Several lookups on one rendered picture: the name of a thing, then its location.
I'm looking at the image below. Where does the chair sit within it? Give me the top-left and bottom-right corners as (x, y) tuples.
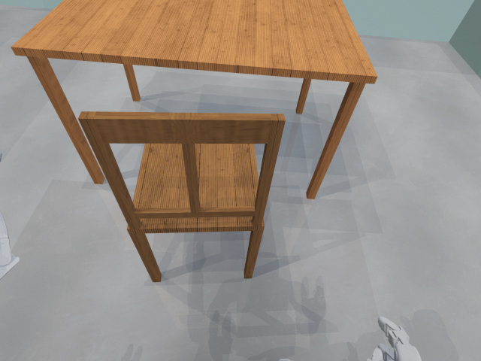
(78, 111), (286, 282)

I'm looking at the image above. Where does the table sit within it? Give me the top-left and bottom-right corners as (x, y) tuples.
(11, 0), (378, 199)

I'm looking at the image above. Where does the left robot hand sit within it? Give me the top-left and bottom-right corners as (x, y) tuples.
(0, 151), (20, 280)

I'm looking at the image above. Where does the right robot hand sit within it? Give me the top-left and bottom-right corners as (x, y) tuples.
(367, 317), (422, 361)

